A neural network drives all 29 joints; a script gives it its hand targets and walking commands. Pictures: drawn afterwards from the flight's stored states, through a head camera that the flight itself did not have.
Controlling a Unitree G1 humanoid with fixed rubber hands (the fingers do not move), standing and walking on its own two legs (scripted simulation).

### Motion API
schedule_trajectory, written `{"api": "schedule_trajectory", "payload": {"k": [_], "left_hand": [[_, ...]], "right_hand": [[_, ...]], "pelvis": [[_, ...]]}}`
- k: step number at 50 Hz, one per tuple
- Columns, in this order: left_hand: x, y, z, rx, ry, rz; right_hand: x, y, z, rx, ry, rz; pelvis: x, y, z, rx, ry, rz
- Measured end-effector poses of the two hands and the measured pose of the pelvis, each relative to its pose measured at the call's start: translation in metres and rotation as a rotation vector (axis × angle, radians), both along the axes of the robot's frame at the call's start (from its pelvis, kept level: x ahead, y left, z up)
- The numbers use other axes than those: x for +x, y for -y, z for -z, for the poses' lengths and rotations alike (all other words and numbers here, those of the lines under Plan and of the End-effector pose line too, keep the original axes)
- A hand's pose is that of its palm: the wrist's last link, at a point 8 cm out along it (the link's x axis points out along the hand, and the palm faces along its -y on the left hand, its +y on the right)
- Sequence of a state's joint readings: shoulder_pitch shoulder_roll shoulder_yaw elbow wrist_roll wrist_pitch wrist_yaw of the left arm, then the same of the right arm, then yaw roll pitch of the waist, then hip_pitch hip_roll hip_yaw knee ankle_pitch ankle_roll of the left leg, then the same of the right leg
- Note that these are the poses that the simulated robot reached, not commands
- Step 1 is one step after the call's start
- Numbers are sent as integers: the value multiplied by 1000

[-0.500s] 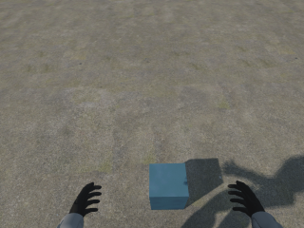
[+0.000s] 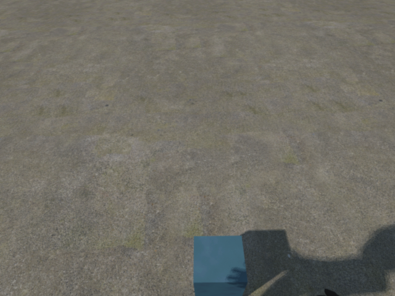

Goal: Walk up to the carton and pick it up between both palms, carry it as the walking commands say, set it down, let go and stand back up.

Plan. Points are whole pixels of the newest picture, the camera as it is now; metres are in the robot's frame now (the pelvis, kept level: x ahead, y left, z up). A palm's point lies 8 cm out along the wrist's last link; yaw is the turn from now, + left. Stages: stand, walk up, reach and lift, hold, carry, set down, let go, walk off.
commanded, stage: stand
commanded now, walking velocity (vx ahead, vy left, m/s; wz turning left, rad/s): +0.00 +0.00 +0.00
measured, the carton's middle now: (217, 269) +0.37 -0.03 -0.63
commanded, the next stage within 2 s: none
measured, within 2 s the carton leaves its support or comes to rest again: neither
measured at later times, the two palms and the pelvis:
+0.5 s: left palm out of the picture +0.02 +0.24 -0.12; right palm out of the picture +0.01 -0.26 -0.12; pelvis -0.01 +0.00 +0.00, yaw +0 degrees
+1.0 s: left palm out of the picture -0.06 +0.23 -0.13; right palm out of the picture -0.07 -0.23 -0.14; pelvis -0.04 +0.00 +0.01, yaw +0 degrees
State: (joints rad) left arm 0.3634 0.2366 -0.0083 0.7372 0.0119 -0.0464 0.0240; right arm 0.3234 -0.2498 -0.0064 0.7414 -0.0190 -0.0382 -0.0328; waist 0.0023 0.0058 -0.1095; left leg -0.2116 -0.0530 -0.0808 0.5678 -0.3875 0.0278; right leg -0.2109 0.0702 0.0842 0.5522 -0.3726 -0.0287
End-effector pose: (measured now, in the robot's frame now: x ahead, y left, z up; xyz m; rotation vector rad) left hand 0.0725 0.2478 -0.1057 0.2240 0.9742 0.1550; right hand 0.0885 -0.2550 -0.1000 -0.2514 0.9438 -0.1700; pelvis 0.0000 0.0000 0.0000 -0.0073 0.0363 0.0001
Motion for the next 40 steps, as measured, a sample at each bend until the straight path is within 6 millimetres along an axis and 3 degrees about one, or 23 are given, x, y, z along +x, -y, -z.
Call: {"api": "schedule_trajectory", "payload": {"k": [5,16,24,40], "left_hand": [[-7,-1,5,8,-39,-4],[-39,2,15,7,-164,-18],[-54,3,19,4,-202,-25],[-109,20,28,-38,-338,-40]], "right_hand": [[-10,0,7,7,-42,19],[-56,2,20,10,-198,55],[-78,3,24,10,-257,69],[-140,-19,34,60,-420,84]], "pelvis": [[3,1,1,1,4,1],[-2,3,0,4,14,0],[-9,3,-2,5,35,0],[-29,3,-5,3,66,-2]]}}
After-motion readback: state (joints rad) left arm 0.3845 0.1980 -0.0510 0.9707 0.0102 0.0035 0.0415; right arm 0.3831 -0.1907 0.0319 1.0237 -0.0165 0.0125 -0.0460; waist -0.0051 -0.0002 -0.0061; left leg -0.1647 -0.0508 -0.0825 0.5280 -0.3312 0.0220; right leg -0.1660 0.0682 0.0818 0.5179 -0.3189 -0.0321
